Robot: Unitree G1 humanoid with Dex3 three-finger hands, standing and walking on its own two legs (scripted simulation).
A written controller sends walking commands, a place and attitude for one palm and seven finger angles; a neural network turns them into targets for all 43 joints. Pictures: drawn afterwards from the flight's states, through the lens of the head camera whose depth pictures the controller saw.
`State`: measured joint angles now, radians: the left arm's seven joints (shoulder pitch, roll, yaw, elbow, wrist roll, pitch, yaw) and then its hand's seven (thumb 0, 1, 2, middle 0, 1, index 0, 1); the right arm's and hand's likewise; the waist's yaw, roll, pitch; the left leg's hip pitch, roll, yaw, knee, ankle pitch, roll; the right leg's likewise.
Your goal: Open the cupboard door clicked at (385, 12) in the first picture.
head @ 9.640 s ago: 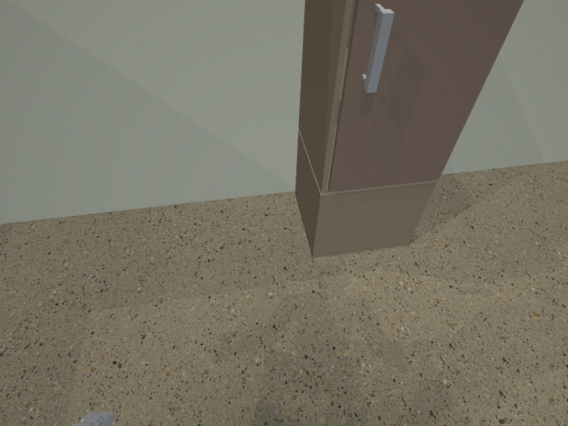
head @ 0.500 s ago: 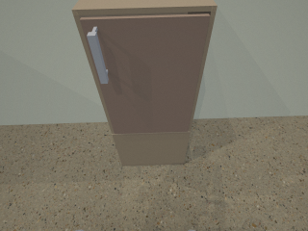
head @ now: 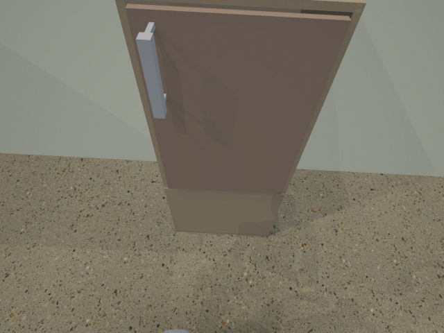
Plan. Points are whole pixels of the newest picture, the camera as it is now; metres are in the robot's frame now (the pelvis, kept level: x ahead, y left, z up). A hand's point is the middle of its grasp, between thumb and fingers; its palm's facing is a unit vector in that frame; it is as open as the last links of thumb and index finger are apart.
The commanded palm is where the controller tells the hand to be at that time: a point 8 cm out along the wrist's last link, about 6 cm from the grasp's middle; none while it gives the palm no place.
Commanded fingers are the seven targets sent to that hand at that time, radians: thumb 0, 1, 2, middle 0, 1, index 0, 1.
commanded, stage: come to a stop and stand still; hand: left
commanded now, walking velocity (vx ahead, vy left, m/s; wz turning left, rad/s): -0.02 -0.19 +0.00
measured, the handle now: (155, 73) +0.55 +0.19 +0.15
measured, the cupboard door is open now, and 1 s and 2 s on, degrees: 0 0 0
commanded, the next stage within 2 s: look again from close up in 0.84 s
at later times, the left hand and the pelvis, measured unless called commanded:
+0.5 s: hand out of the picture -0.01 +0.16 -0.16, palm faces +0.00 -0.98 -0.21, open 7.4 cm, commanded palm none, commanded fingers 0.00 0.90 0.90 -0.20 -0.30 -0.20 -0.30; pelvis -0.03 -0.02 +0.01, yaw -1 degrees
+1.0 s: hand out of the picture -0.05 +0.11 -0.17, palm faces +0.03 -0.99 -0.14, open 7.4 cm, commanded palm none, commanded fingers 0.00 0.90 0.90 -0.20 -0.30 -0.20 -0.30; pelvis -0.03 -0.03 +0.01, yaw -2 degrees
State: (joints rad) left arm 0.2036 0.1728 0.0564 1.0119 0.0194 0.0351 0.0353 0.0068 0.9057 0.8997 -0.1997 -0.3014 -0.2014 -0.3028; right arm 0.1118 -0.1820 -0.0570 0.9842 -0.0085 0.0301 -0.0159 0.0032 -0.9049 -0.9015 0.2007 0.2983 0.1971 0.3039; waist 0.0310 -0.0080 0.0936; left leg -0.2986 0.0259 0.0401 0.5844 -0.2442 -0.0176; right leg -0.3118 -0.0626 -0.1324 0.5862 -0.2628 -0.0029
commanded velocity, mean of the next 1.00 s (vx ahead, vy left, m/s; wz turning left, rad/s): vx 0.01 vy -0.03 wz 0.00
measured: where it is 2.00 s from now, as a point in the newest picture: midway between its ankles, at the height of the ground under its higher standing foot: outside the picture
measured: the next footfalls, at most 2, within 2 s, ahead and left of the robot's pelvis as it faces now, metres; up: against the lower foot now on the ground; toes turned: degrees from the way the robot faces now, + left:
right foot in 0.40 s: +0.02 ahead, -0.13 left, +0.00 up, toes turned -4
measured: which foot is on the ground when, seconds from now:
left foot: down 0.00-1.00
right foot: down 0.00-0.00, up 0.02-0.38, down 0.40-1.00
